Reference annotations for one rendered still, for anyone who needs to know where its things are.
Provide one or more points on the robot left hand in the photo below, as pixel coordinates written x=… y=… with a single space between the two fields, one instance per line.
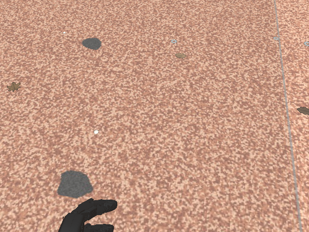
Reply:
x=75 y=221

